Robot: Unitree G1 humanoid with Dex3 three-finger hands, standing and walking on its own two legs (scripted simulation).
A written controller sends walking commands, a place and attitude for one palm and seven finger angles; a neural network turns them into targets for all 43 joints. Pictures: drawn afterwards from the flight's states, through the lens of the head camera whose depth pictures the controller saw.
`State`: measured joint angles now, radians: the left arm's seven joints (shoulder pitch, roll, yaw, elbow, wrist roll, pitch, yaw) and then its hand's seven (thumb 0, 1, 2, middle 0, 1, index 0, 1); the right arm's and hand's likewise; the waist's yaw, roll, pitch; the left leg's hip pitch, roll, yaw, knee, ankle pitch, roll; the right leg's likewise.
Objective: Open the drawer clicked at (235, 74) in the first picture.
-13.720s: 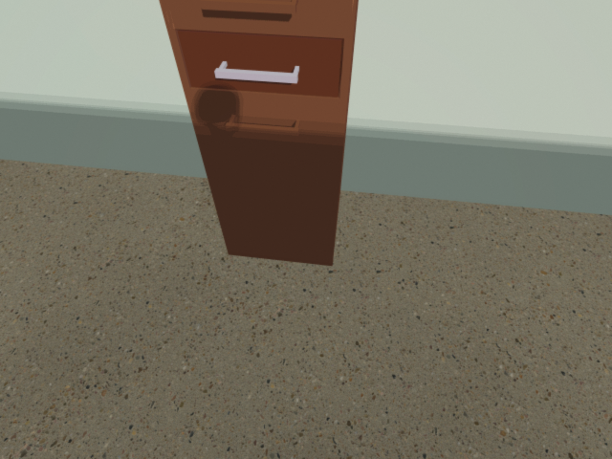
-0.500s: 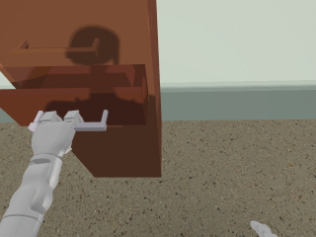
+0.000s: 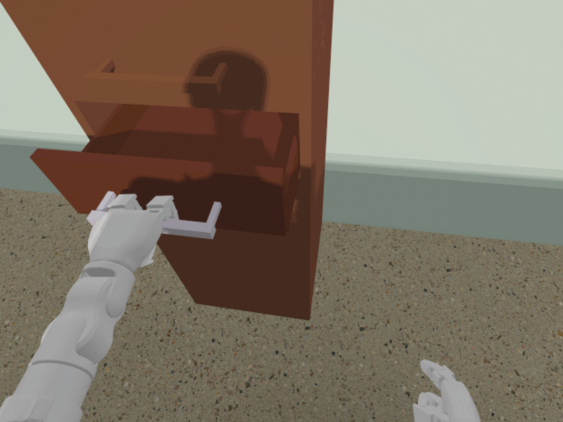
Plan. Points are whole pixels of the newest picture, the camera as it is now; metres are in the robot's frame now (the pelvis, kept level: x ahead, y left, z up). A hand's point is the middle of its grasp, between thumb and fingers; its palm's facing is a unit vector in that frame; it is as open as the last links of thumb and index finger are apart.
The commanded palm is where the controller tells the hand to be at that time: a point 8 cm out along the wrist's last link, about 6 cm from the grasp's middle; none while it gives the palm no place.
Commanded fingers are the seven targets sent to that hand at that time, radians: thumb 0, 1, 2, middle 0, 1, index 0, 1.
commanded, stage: pull the drawer open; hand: left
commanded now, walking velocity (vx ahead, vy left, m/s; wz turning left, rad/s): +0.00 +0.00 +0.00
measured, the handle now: (155, 213) +0.39 +0.24 +0.07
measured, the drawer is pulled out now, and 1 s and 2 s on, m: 0.14 0.30 0.30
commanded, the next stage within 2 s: open the thumb to release the handle in 1.32 s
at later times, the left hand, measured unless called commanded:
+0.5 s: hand (116, 313) +0.24 +0.25 +0.04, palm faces +0.02 -0.07 -1.00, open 5.5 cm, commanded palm +0.18 +0.26 +0.10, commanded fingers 0.00 0.90 0.90 -0.40 -1.35 -0.40 -1.35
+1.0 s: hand (88, 371) +0.16 +0.26 +0.05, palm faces -0.02 -0.06 -1.00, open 5.5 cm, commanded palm +0.11 +0.26 +0.10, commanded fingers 0.00 0.90 0.90 -0.40 -1.35 -0.40 -1.35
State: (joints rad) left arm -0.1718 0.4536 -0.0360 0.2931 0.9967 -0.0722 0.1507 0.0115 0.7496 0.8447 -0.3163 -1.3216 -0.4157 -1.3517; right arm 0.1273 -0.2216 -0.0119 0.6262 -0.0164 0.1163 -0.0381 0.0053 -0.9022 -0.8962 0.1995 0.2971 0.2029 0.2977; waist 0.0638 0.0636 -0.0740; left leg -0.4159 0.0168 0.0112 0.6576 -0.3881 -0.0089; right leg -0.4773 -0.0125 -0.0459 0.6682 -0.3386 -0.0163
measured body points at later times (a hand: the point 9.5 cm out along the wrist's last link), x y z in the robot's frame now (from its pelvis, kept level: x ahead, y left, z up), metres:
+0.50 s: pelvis +0.01 +0.01 +0.00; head +0.05 -0.02 +0.44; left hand +0.23 +0.25 +0.10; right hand +0.18 -0.25 -0.11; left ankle -0.04 +0.13 -0.72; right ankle -0.01 -0.11 -0.72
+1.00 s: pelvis +0.01 +0.01 -0.01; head +0.04 -0.01 +0.44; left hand +0.16 +0.26 +0.10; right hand +0.20 -0.22 -0.11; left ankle -0.04 +0.13 -0.72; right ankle -0.01 -0.11 -0.72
